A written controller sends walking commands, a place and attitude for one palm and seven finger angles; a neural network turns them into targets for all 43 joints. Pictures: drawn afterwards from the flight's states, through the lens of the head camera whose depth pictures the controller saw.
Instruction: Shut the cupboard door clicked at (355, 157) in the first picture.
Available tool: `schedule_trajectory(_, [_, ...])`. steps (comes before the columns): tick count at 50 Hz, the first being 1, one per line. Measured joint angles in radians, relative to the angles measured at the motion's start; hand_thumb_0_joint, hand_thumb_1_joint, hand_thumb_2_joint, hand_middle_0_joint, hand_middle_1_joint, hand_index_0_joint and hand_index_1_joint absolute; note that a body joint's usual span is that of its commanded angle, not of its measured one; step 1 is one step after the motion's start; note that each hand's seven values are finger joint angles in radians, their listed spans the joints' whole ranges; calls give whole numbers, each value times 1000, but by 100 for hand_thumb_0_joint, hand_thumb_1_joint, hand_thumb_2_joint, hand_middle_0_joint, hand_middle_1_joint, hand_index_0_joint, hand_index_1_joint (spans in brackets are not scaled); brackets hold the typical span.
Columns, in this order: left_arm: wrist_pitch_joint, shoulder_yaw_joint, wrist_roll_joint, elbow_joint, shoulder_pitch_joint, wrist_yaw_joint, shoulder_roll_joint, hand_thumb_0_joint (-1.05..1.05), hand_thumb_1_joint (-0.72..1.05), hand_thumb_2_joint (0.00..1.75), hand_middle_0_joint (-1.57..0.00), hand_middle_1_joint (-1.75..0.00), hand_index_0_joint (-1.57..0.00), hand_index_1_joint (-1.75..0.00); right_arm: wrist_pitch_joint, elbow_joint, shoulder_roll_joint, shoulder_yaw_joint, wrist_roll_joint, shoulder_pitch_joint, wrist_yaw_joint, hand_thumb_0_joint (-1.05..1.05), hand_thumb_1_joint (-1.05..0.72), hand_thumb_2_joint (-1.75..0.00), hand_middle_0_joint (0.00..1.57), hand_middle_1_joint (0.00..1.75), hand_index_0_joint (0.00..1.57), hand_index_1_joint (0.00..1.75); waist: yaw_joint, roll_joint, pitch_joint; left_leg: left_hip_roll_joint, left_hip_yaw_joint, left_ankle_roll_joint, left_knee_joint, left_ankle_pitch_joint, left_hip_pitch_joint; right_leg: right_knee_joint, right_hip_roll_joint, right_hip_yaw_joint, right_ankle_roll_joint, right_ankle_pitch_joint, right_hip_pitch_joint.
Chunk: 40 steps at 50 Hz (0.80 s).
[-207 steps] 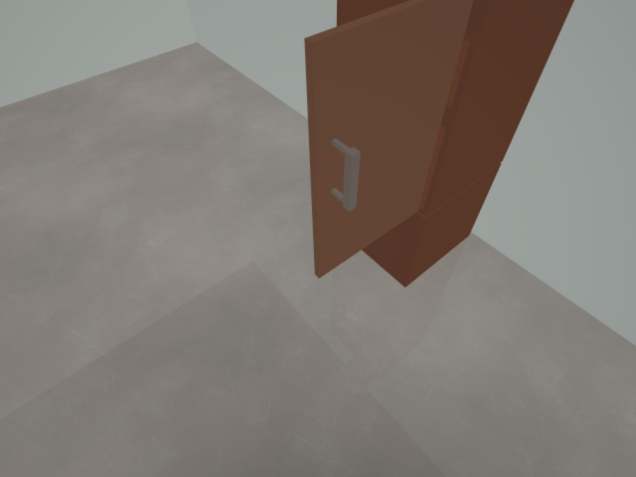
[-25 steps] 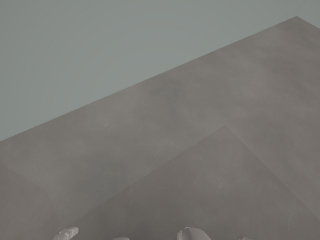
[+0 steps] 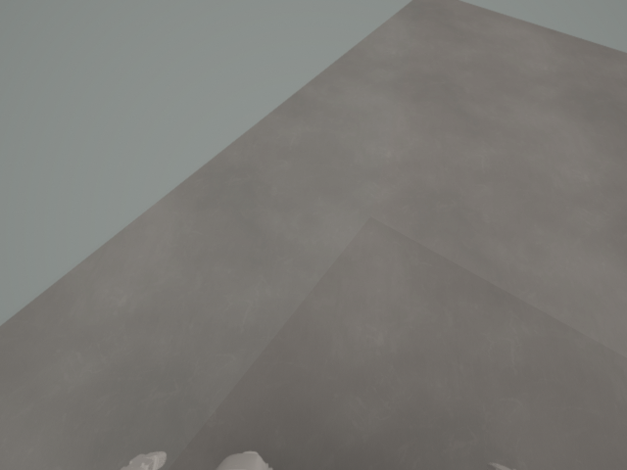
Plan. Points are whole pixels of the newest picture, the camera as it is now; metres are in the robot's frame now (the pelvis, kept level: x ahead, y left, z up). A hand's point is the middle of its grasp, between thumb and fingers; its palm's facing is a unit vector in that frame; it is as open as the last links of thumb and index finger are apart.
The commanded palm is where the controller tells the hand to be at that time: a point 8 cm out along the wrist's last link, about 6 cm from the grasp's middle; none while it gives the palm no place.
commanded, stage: walk around to get in front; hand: left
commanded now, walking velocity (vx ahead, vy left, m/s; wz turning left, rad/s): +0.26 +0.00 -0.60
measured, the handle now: out of the picture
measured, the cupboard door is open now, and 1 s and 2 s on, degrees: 89 89 89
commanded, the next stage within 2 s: walk to a spot facing it in 1.18 s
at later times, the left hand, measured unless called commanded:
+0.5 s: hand (265, 364) +0.28 +0.09 -0.15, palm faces -0.32 -0.92 -0.23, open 7.4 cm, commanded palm none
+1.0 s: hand (328, 258) +0.48 +0.00 -0.15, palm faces -0.53 -0.83 -0.17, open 7.4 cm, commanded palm none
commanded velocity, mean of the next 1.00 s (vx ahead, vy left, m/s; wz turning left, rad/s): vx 0.33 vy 0.00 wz -0.48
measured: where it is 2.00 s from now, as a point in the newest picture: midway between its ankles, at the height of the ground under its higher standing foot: (424, 357)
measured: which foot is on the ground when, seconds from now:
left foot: up 0.00-0.02, down 0.04-0.38, up 0.40-0.72, down 0.74-1.00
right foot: down 0.00-0.04, up 0.06-0.36, down 0.38-0.74, up 0.76-1.00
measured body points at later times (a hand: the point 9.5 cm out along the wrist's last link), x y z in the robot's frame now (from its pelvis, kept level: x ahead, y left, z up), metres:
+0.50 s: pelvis +0.10 -0.06 -0.01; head +0.15 -0.09 +0.44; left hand +0.30 +0.14 -0.14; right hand +0.01 -0.31 -0.16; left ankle +0.09 +0.10 -0.66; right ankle +0.07 -0.15 -0.73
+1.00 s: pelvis +0.30 -0.12 +0.01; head +0.34 -0.13 +0.46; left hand +0.51 +0.04 -0.14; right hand +0.19 -0.34 -0.13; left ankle +0.34 +0.00 -0.73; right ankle +0.26 -0.27 -0.68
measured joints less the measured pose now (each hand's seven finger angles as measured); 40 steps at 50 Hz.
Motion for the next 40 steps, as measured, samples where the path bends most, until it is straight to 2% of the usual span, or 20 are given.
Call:
schedule_trajectory(1, [4, 2, -2, 1, 5, -1, 0, 0, 91, 90, -20, -30, -20, -30, -9, -6, 3, 4, -1, 5, 0, 0, -91, -89, 20, 30, 20, 30, -1, 0, -9, -1, 4, 7, -80, 34, 33, 18, 9, 8, 5, -11, -8])
schedule_trajectory(2, [9, 4, -6, 0, 10, -4, 1, 0, 91, 90, -20, -30, -20, -30, -20, -12, 4, 8, -7, 15, 0, 0, -91, -89, 20, 30, 20, 30, -3, 4, -22, 5, 5, 43, -131, 67, 48, 52, 18, 8, 5, -42, -27])
schedule_trajectory(4, [20, 13, -3, 4, 7, -13, 12, 0, 91, 90, -20, -30, -20, -30, -34, -14, 18, 21, -22, 30, -1, 0, -91, -89, 20, 30, 20, 30, 1, -10, -28, 17, 29, 83, -103, 61, 44, 230, 17, -16, 13, -179, -94])
schedule_trajectory(7, [17, 26, 9, 11, -2, -37, 28, 1, 91, 90, -20, -30, -20, -30, -46, -9, 38, 36, -32, 71, 2, 0, -91, -89, 20, 30, 20, 30, 5, -17, -31, 43, 62, 79, -155, 56, 94, 482, -15, -82, 29, -165, -187])
schedule_trajectory(9, [12, 31, 10, 9, -9, -49, 31, 1, 91, 90, -20, -30, -20, -30, -52, 1, 44, 40, -34, 99, 2, 0, -90, -89, 20, 30, 20, 30, 9, -11, -29, 60, 85, 66, -212, 74, 137, 525, -46, -117, 40, -118, -217])
schedule_trajectory(11, [8, 29, 10, 7, -17, -57, 29, 1, 91, 90, -20, -30, -19, -30, -59, 13, 45, 38, -35, 125, 4, 0, -90, -89, 20, 30, 20, 30, 7, 2, -27, 79, 111, 60, -253, 80, 174, 482, -72, -143, 45, -91, -225])
schedule_trajectory(14, [4, 23, 9, 7, -35, -64, 24, 1, 91, 90, -20, -30, -19, -30, -62, 32, 37, 30, -36, 158, 10, 0, -90, -89, 20, 30, 20, 30, -8, 22, -20, 107, 151, 42, -273, 65, 216, 330, -94, -172, 42, -87, -204])
schedule_trajectory(17, [-2, 19, 10, 7, -60, -68, 21, 1, 91, 90, -20, -30, -19, -30, -57, 52, 22, 20, -38, 188, 16, 0, -90, -89, 20, 30, 20, 30, -29, 39, -14, 137, 193, 15, -239, 18, 242, 174, -92, -204, 28, -84, -155])
schedule_trajectory(19, [-21, 14, 10, -2, -72, -69, 23, 1, 91, 90, -20, -30, -19, -30, -51, 63, 9, 14, -32, 218, 22, 0, -90, -89, 20, 30, 20, 30, -39, 47, -14, 163, 205, 0, -141, -45, 229, 47, -77, -222, -2, -48, -87])
schedule_trajectory(20, [-40, 14, 9, -9, -77, -65, 25, 1, 91, 90, -20, -30, -19, -30, -41, 74, 3, 12, -24, 223, 25, 0, -90, -89, 20, 30, 20, 30, -35, 43, -11, 166, 190, 4, -21, -99, 193, 46, -76, -214, -20, 44, -88])
schedule_trajectory(21, [-57, 14, 2, -10, -80, -55, 19, 1, 91, 90, -20, -30, -19, -30, -27, 90, -6, 11, -19, 212, 26, 0, -90, -89, 20, 30, 20, 30, -35, 49, 0, 158, 141, 8, 125, -149, 142, 87, -70, -211, -28, 47, -92])
schedule_trajectory(23, [-72, 8, -5, -10, -67, -37, 4, 0, 91, 90, -20, -30, -20, -30, -7, 114, -21, 4, -14, 179, 24, 1, -90, -89, 20, 30, 20, 30, -35, 61, 9, 129, 61, 10, 349, -153, 36, 102, -54, -205, -32, -8, -65])
schedule_trajectory(25, [-73, 4, -3, -1, -37, -23, -8, 0, 91, 90, -20, -30, -20, -30, -3, 114, -24, -4, -18, 139, 25, 1, -91, -89, 20, 30, 20, 30, -32, 58, 4, 112, 34, 5, 404, -100, -43, 51, -39, -188, -29, -22, -20])
schedule_trajectory(27, [-74, 1, 1, 17, -5, -17, -14, 0, 91, 90, -20, -30, -20, -30, -11, 94, -18, -7, -21, 99, 28, 1, -91, -89, 20, 30, 20, 30, -31, 45, -6, 101, 28, -1, 357, -44, -98, -12, -31, -166, -25, -3, 22])
schedule_trajectory(30, [-76, -2, 4, 50, 36, -21, -19, 0, 91, 90, -20, -30, -20, -30, -31, 53, -1, -6, -21, 48, 37, 1, -91, -89, 19, 30, 20, 30, -20, 22, -17, 85, 25, -4, 210, 34, -136, -81, -24, -133, -27, 4, 78])
schedule_trajectory(33, [-76, -2, 4, 77, 72, -27, -21, 0, 91, 90, -20, -30, -20, -30, -51, 24, 16, -1, -20, 5, 42, 1, -91, -89, 19, 30, 20, 30, 0, 6, -21, 62, 23, 2, 54, 81, -125, -108, -18, -102, -18, -17, 129])
schedule_trajectory(36, [-73, 2, 1, 98, 109, -27, -19, 0, 91, 90, -20, -30, -20, -30, -75, 7, 26, 8, -20, -21, 41, 0, -91, -89, 19, 30, 20, 30, 19, -6, -27, 33, 42, 15, -107, 126, -58, -75, -18, -74, -2, -78, 168])
schedule_trajectory(37, [-70, 5, -2, 101, 125, -27, -20, 0, 91, 90, -20, -30, -20, -30, -89, -1, 24, 13, -23, -23, 39, 0, -91, -89, 20, 30, 20, 30, 23, -1, -35, 33, 44, 38, -155, 154, -30, -21, -12, -65, -1, -111, 157])
schedule_trajectory(38, [-64, 8, -6, 107, 131, -27, -16, 0, 91, 90, -20, -30, -20, -30, -102, -5, 28, 16, -31, -28, 34, 0, -91, -89, 20, 30, 20, 30, 23, -5, -38, 35, 54, 71, -128, 181, -33, 101, -13, -66, -4, -156, 117])
schedule_trajectory(40, [-51, 12, -1, 121, 122, -26, -3, 1, 91, 90, -20, -30, -20, -30, -112, -11, 42, 25, -38, -26, 27, 0, -91, -89, 20, 30, 20, 30, 25, -19, -37, 45, 84, 101, -74, 134, -21, 405, -16, -74, -12, -195, 4])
